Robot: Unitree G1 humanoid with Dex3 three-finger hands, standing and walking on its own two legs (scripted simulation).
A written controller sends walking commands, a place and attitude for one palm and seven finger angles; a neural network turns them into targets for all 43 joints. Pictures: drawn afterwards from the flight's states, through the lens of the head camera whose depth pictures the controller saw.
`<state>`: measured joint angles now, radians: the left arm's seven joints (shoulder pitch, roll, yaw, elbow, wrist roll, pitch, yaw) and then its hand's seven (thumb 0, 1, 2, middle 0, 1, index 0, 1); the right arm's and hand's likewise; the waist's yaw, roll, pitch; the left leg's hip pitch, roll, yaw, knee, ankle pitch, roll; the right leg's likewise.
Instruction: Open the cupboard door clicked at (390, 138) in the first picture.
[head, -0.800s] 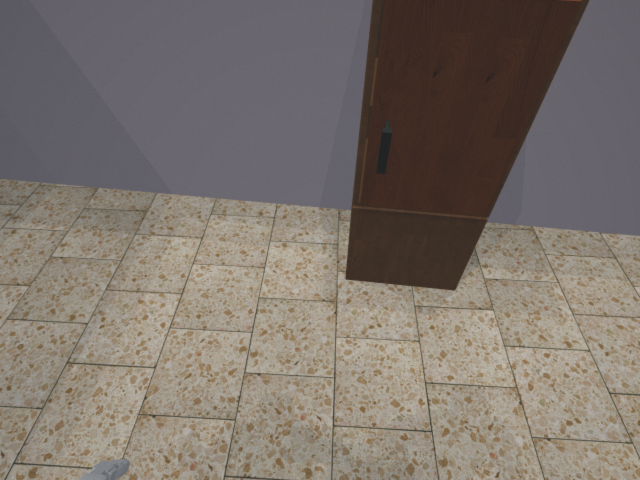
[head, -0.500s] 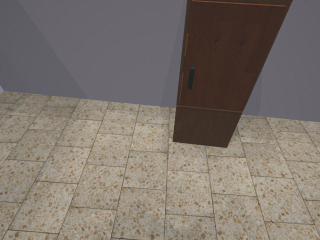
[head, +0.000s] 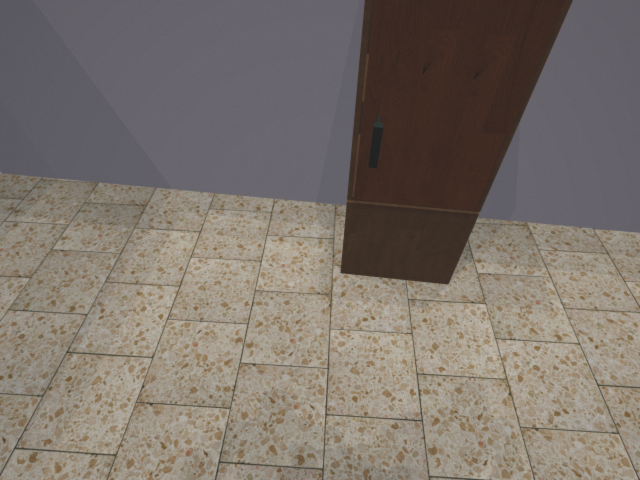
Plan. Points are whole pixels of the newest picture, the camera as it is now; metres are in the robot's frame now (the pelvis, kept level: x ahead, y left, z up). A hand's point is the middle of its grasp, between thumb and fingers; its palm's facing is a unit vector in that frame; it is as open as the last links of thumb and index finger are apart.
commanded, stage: stand and wait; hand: left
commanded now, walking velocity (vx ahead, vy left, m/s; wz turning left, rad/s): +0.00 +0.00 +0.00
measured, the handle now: (375, 141) +0.97 -0.10 -0.11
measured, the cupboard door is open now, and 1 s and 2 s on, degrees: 0 0 0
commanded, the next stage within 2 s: look at it before walking up in 0.02 s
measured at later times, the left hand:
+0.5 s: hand out of the picture +0.09 +0.25 -0.16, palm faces -0.03 -0.94 -0.33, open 7.4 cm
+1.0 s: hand out of the picture +0.08 +0.23 -0.17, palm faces -0.09 -0.95 -0.30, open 7.4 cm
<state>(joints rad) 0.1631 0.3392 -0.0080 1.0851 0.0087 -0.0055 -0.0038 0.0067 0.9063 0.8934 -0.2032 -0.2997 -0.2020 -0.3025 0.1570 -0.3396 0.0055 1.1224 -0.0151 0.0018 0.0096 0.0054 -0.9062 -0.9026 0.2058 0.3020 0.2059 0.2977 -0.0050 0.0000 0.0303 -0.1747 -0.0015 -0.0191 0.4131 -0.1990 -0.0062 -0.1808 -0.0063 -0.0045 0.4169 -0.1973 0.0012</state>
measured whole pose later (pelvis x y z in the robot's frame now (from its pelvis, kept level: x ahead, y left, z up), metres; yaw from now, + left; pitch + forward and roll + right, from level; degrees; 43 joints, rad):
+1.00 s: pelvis +0.01 +0.00 -0.01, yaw -5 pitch -1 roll +1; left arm 0.19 0.30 0.01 1.02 0.01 0.05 -0.01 0.01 0.91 0.89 -0.20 -0.30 -0.20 -0.30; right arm 0.11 -0.27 -0.01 1.03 -0.02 0.02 -0.02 0.00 -0.91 -0.90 0.20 0.30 0.21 0.30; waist 0.02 -0.01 0.06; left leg -0.20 0.02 0.07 0.50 -0.27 -0.01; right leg -0.27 0.02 0.08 0.54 -0.25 0.00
